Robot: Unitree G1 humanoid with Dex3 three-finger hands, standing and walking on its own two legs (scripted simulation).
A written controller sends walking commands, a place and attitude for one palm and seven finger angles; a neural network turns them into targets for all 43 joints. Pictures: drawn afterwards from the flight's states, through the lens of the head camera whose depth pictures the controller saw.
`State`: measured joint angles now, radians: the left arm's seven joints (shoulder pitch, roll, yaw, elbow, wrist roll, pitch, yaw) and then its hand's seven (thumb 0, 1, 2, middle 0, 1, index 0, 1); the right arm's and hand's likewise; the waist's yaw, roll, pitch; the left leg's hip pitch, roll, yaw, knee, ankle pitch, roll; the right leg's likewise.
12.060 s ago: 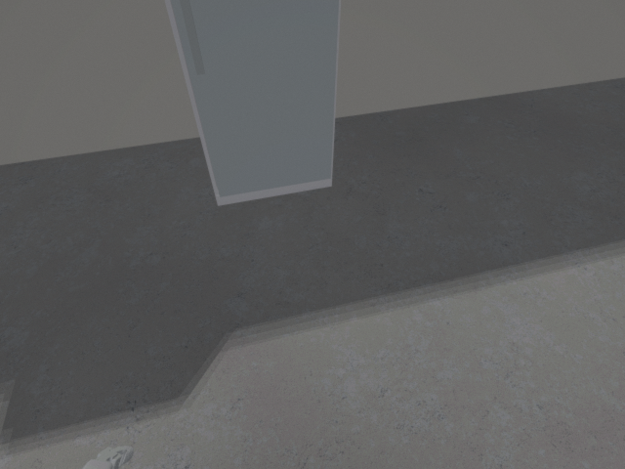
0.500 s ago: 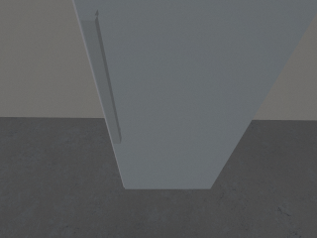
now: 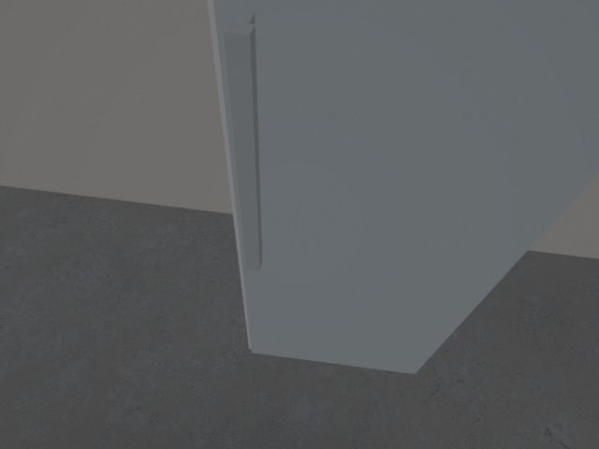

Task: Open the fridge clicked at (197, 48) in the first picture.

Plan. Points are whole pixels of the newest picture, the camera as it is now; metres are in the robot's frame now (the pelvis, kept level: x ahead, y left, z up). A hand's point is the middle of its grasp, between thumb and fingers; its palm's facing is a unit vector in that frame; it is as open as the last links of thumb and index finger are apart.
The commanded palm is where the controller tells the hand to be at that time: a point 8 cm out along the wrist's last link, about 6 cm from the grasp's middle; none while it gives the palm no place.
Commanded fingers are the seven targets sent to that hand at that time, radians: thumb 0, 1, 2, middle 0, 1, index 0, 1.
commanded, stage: come to a stop and stand still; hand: left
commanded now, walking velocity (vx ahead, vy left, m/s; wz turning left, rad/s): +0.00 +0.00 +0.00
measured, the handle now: (252, 172) +0.45 +0.13 +0.12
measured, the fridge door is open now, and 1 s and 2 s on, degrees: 0 0 0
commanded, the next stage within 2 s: look again from close up in 0.38 s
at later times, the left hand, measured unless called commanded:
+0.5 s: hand out of the picture -0.01 +0.20 -0.17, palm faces +0.00 -0.98 -0.21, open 7.4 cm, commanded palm none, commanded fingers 0.00 0.90 0.90 -0.20 -0.30 -0.20 -0.30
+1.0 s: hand out of the picture -0.03 +0.15 -0.17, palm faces +0.00 -0.98 -0.20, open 7.4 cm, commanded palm none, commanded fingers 0.00 0.90 0.90 -0.20 -0.30 -0.20 -0.30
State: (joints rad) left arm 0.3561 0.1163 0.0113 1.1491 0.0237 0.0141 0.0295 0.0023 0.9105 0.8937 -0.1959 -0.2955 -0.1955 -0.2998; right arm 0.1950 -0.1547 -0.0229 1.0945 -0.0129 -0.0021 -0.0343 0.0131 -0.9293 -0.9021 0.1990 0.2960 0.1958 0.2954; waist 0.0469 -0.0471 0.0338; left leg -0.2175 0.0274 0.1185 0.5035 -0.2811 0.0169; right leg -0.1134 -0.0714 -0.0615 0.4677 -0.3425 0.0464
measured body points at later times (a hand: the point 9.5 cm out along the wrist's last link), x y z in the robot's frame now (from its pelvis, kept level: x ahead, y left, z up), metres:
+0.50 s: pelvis -0.01 +0.02 +0.01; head +0.00 +0.02 +0.46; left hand -0.01 +0.25 -0.15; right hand -0.01 -0.21 -0.15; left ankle -0.01 +0.10 -0.74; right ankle -0.06 -0.14 -0.74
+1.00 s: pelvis -0.03 -0.02 +0.00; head -0.02 -0.03 +0.45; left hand -0.03 +0.20 -0.15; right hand -0.02 -0.24 -0.17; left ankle -0.01 +0.10 -0.74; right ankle -0.06 -0.14 -0.74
